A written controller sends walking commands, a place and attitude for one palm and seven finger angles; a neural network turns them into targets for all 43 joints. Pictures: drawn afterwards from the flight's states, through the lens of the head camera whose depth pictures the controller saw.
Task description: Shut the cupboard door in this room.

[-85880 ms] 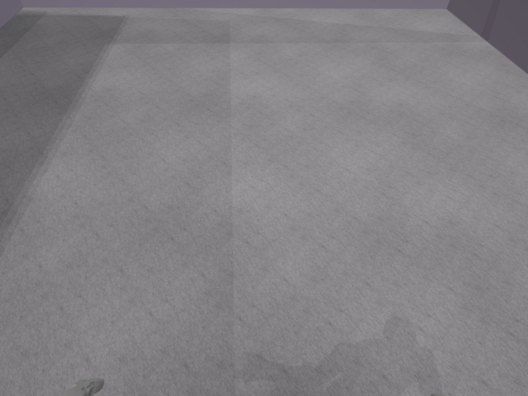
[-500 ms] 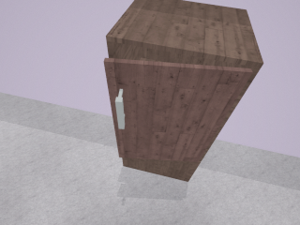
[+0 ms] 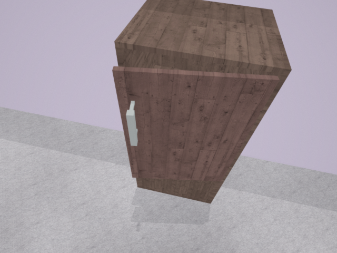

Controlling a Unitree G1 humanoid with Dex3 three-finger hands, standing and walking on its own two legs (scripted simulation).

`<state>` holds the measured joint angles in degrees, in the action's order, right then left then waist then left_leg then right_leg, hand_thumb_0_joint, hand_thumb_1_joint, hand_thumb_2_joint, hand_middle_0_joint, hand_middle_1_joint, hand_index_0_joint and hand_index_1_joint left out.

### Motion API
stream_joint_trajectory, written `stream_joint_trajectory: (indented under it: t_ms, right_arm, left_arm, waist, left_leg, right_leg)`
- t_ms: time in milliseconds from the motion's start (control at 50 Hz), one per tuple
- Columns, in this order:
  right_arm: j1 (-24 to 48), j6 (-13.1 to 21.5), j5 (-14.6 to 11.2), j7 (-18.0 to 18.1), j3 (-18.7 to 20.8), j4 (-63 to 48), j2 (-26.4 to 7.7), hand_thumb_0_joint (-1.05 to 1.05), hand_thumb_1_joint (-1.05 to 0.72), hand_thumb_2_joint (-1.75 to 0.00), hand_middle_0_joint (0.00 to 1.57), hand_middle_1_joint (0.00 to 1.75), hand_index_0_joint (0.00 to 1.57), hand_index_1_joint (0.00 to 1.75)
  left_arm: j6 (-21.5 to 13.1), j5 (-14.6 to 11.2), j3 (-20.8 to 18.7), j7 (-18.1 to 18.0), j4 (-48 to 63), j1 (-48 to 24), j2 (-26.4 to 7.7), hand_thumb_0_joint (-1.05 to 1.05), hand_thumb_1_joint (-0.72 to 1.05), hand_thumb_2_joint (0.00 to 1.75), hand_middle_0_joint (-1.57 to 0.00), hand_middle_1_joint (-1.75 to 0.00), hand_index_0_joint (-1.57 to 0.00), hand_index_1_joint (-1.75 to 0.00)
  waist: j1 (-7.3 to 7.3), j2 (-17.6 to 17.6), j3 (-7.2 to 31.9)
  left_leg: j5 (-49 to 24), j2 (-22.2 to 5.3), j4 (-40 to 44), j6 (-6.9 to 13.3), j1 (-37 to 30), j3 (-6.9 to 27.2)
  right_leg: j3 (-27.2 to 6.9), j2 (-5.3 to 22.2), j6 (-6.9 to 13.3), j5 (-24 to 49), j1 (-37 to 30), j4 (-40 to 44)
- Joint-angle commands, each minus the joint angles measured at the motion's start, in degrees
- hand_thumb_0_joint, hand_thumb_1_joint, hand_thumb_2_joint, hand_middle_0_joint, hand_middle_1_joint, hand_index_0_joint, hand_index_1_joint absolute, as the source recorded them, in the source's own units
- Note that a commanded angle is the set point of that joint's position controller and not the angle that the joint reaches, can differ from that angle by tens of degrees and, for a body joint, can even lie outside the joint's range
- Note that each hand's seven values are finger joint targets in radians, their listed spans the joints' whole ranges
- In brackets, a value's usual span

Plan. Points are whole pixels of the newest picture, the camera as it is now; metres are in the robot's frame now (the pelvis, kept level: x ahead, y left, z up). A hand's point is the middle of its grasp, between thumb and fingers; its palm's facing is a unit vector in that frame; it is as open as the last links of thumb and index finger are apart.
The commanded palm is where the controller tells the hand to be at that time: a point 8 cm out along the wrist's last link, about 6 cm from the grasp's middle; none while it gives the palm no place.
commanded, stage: shuffle to correct the standing spot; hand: left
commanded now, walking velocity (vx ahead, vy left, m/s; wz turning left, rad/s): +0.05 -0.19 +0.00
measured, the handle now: (133, 124) +0.46 +0.13 +0.00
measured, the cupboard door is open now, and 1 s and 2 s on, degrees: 11 11 11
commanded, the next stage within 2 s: come to a stop and stand still in 0.16 s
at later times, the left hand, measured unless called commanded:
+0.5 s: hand out of the picture -0.01 +0.07 -0.19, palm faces +0.07 -0.99 -0.11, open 7.4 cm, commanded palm none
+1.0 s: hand out of the picture +0.03 +0.16 -0.17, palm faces +0.06 -0.97 -0.25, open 7.4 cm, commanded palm none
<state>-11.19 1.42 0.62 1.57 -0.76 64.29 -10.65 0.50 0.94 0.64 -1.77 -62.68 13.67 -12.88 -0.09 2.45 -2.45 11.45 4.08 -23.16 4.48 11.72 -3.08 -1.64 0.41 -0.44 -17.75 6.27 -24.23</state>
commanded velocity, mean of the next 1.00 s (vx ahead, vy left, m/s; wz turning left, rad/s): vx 0.00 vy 0.01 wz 0.03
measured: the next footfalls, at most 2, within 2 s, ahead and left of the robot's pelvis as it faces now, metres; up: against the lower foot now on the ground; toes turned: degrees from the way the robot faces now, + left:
right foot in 0.26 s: +0.04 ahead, -0.15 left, +0.00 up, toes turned +0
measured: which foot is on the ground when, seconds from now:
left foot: down 0.00-1.00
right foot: down 0.00-0.02, up 0.04-0.24, down 0.26-1.00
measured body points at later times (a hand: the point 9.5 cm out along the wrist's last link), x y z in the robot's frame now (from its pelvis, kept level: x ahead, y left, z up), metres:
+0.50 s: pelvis +0.01 -0.07 -0.01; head +0.04 -0.06 +0.44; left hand -0.01 +0.12 -0.18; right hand +0.03 -0.30 -0.16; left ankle +0.01 +0.04 -0.74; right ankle -0.01 -0.16 -0.74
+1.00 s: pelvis -0.02 -0.03 -0.01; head -0.03 -0.03 +0.44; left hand +0.02 +0.21 -0.15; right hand +0.06 -0.26 -0.15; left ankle +0.01 +0.04 -0.74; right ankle -0.01 -0.16 -0.74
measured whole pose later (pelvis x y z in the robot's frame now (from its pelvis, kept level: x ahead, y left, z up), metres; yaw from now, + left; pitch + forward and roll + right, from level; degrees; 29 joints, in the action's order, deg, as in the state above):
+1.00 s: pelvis -0.02 -0.03 -0.01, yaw +2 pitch -2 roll -1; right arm -12.5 -0.5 1.0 0.5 0.4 54.6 -9.9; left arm 0.8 1.3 -0.3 -2.5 -55.4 14.3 -11.7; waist 0.1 -0.5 -1.3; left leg 13.5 2.2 -30.4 4.1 14.8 -3.8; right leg 3.9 2.0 0.0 -16.1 12.2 -30.6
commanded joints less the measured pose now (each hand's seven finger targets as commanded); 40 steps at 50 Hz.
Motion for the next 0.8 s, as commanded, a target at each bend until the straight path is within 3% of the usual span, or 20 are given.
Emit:
stream_joint_trajectory:
  t_ms: [0,60,100,160,200,220,260,300,340,440,500,520,540,600,660,680,700,720,740,780]
  right_arm:
    - [-4.62,-0.10,0.36,1.34,2.34,-1.74,-8.69,0.00,-0.90,-0.90,0.20,0.30,0.20,0.30]
    - [-7.22,-0.60,0.85,1.92,3.40,-2.44,-10.27,0.00,-0.90,-0.90,0.20,0.30,0.20,0.30]
    - [-7.07,-0.75,1.15,2.04,3.86,-3.21,-10.43,0.00,-0.90,-0.90,0.20,0.30,0.20,0.30]
    - [-4.52,-0.93,1.31,1.78,4.23,-4.15,-10.27,0.00,-0.90,-0.90,0.20,0.30,0.20,0.30]
    - [-3.86,-1.22,1.09,1.46,4.07,-4.25,-8.45,0.00,-0.90,-0.90,0.20,0.30,0.20,0.30]
    - [-4.49,-1.20,0.83,1.21,3.85,-4.28,-6.99,0.00,-0.90,-0.90,0.20,0.30,0.20,0.30]
    - [-3.23,-1.37,0.62,0.54,2.72,-6.06,-2.01,0.00,-0.90,-0.90,0.20,0.30,0.20,0.30]
    - [-1.76,-1.95,0.65,0.25,2.49,-5.87,-1.19,0.00,-0.90,-0.90,0.20,0.30,0.20,0.30]
    - [-4.38,-1.39,0.35,-0.07,1.77,-3.73,0.57,0.00,-0.90,-0.90,0.20,0.30,0.20,0.30]
    - [-6.92,-1.11,-0.37,0.35,1.41,-2.58,0.67,0.00,-0.90,-0.90,0.20,0.30,0.20,0.30]
    - [-6.90,-0.89,-0.38,0.84,2.27,-3.06,-2.05,0.00,-0.90,-0.90,0.20,0.30,0.20,0.30]
    - [-5.92,-0.73,-0.29,1.04,2.22,-3.15,-2.32,0.00,-0.90,-0.90,0.20,0.30,0.20,0.30]
    - [-5.70,-0.77,-0.37,1.18,2.29,-3.50,-2.17,0.00,-0.90,-0.90,0.20,0.30,0.20,0.30]
    - [-4.15,-1.33,-0.25,1.13,2.67,-4.51,-2.33,0.00,-0.90,-0.90,0.20,0.30,0.20,0.30]
    - [-3.48,-1.54,-0.05,0.83,2.46,-5.26,-2.47,0.00,-0.90,-0.90,0.20,0.30,0.20,0.30]
    - [1.92,-0.60,-0.52,0.22,2.80,-9.77,-5.11,0.00,-0.90,-0.90,0.20,0.30,0.20,0.30]
    - [-0.54,-0.57,-0.58,-0.14,2.23,-11.15,-3.41,0.00,-0.90,-0.90,0.20,0.30,0.20,0.30]
    - [-4.39,-0.67,-0.23,-0.29,2.46,-10.92,-1.95,0.00,-0.90,-0.90,0.20,0.30,0.20,0.30]
    - [-5.26,-0.86,-0.31,-0.22,2.61,-11.06,-2.24,0.00,-0.90,-0.90,0.20,0.30,0.20,0.30]
    - [-4.80,-1.14,-0.33,-0.17,2.78,-11.24,-3.70,0.00,-0.90,-0.90,0.20,0.30,0.20,0.30]
  left_arm:
    - [0.42,0.35,-0.92,0.33,1.66,5.12,-3.23,0.00,0.90,0.90,-0.20,-0.30,-0.20,-0.30]
    - [1.27,0.71,-1.81,0.85,3.39,4.33,-3.02,0.00,0.90,0.90,-0.20,-0.30,-0.20,-0.30]
    - [1.44,0.84,-2.31,1.35,4.80,3.70,-2.02,0.00,0.90,0.90,-0.20,-0.30,-0.20,-0.30]
    - [1.41,0.53,-2.62,1.68,4.76,6.26,0.26,0.00,0.90,0.90,-0.20,-0.30,-0.20,-0.30]
    - [1.00,0.70,-2.64,1.61,3.73,8.85,0.31,0.00,0.90,0.90,-0.20,-0.30,-0.20,-0.30]
    - [0.69,0.86,-2.84,1.35,3.56,9.93,-0.96,0.00,0.90,0.90,-0.20,-0.30,-0.20,-0.30]
    - [0.58,0.78,-3.33,0.74,3.45,11.29,-5.33,0.00,0.90,0.90,-0.20,-0.30,-0.20,-0.30]
    - [-0.86,0.36,-2.64,0.13,3.52,9.34,-3.38,0.00,0.90,0.90,-0.20,-0.30,-0.20,-0.30]
    - [-2.00,0.28,-1.92,-0.14,3.32,6.52,-2.23,0.00,0.90,0.90,-0.20,-0.30,-0.20,-0.30]
    - [-2.42,-0.11,-2.18,-0.59,2.33,7.42,-3.30,0.00,0.90,0.90,-0.20,-0.30,-0.20,-0.30]
    - [-1.81,-0.07,-2.46,-0.93,3.02,7.84,-2.17,0.00,0.90,0.90,-0.20,-0.30,-0.20,-0.30]
    - [-1.51,-0.26,-2.41,-1.04,2.79,7.49,-2.09,0.00,0.90,0.90,-0.20,-0.30,-0.20,-0.30]
    - [-1.32,-0.25,-2.49,-1.15,2.90,7.16,-2.58,0.00,0.90,0.90,-0.20,-0.30,-0.20,-0.30]
    - [-0.99,0.14,-2.40,-1.17,2.87,6.84,-1.90,0.00,0.90,0.90,-0.20,-0.30,-0.20,-0.30]
    - [-0.68,0.05,-2.15,-0.98,3.33,5.74,-1.85,0.00,0.90,0.90,-0.20,-0.30,-0.20,-0.30]
    - [-2.18,0.21,-2.12,-2.94,1.67,12.19,-2.46,0.00,0.90,0.90,-0.20,-0.30,-0.20,-0.30]
    - [-3.41,0.59,-2.63,-2.87,3.39,9.76,-6.16,0.00,0.90,0.90,-0.20,-0.30,-0.20,-0.30]
    - [-3.53,0.41,-2.79,-2.64,5.30,8.22,-5.72,0.00,0.90,0.90,-0.20,-0.30,-0.20,-0.30]
    - [-3.28,0.23,-2.40,-2.45,6.34,6.66,-4.73,0.00,0.90,0.90,-0.20,-0.30,-0.20,-0.30]
    - [-2.41,-0.07,-2.03,-2.07,7.87,4.96,-3.83,0.00,0.90,0.90,-0.20,-0.30,-0.20,-0.30]
  waist:
    - [-0.20,-5.99,-0.20]
    - [-1.37,-7.71,1.53]
    - [-1.31,-5.90,2.42]
    - [0.30,-7.87,3.28]
    - [1.48,-5.60,1.49]
    - [1.77,-1.98,0.71]
    - [2.35,9.61,-1.13]
    - [1.88,6.38,-3.57]
    - [0.15,-0.29,-3.22]
    - [0.33,1.18,0.28]
    - [0.98,-0.69,3.23]
    - [1.34,-5.99,4.58]
    - [1.26,-6.50,4.87]
    - [1.32,-2.02,3.18]
    - [1.14,-2.69,1.87]
    - [2.50,-7.84,1.44]
    - [-0.27,-4.42,5.34]
    - [-1.32,2.37,9.49]
    - [-1.46,5.32,11.08]
    - [-1.25,2.79,7.67]
  left_leg:
    - [-4.81,-17.19,7.27,2.75,-6.47,17.70]
    - [-8.47,-22.55,7.55,7.41,-7.28,21.61]
    - [-10.95,-23.47,6.04,8.51,-5.79,20.96]
    - [-5.48,-20.42,5.40,5.82,1.60,16.26]
    - [3.09,-16.36,2.77,2.67,8.90,13.16]
    - [8.41,-13.01,-0.82,0.49,13.48,10.02]
    - [16.71,-4.23,-14.56,-3.13,17.20,-1.47]
    - [17.64,-5.89,-24.26,-3.23,15.61,1.70]
    - [13.61,-7.03,-22.87,-3.76,12.11,2.42]
    - [3.89,-6.21,-6.97,-5.14,2.90,0.65]
    - [-15.49,-10.39,-4.04,-3.74,-3.25,2.33]
    - [-20.89,-10.85,-5.19,-2.94,-4.23,3.11]
    - [-22.84,-11.18,-5.54,-2.32,-3.82,3.74]
    - [-16.97,-10.83,-5.06,-2.78,-2.25,3.56]
    - [-10.91,-10.43,-2.89,-2.74,-1.10,4.49]
    - [-9.50,-10.01,-14.40,-4.02,0.03,2.22]
    - [-5.20,-7.31,-15.09,-4.44,4.51,1.16]
    - [4.26,-6.58,-11.72,-3.59,5.73,1.47]
    - [2.89,-6.01,-8.14,-3.33,3.99,1.45]
    - [-5.99,-8.02,-5.81,-2.48,0.05,3.58]
  right_leg:
    - [1.14,1.60,1.30,-2.56,11.23,-4.39]
    - [1.19,1.36,1.60,-12.23,16.91,-17.06]
    - [0.73,1.52,1.90,-12.56,17.53,-19.77]
    - [2.48,1.17,1.63,-7.45,9.91,-14.05]
    - [4.23,0.06,1.41,0.28,1.83,-2.91]
    - [0.94,2.56,1.70,-0.82,-1.76,2.58]
    - [-12.23,14.67,7.43,-11.28,1.76,11.94]
    - [-16.11,16.91,10.85,-7.09,7.88,14.61]
    - [-10.64,15.40,11.40,8.96,7.67,10.49]
    - [-5.40,13.71,8.40,31.49,4.43,2.04]
    - [-2.22,9.80,4.10,30.81,5.31,-2.30]
    - [-1.55,9.13,3.06,29.61,4.67,-2.93]
    - [-1.18,8.76,2.66,27.67,3.89,-3.14]
    - [-1.95,9.19,3.25,24.86,4.61,-2.20]
    - [-2.34,8.74,3.43,16.97,6.09,-0.62]
    - [-7.83,11.57,1.89,38.55,6.64,0.91]
    - [-8.15,14.73,3.62,57.99,-1.33,-2.63]
    - [-6.64,15.62,5.83,60.65,-5.18,-6.26]
    - [-3.79,13.87,6.03,57.97,-6.14,-8.29]
    - [-1.51,10.02,4.54,35.66,0.92,-6.86]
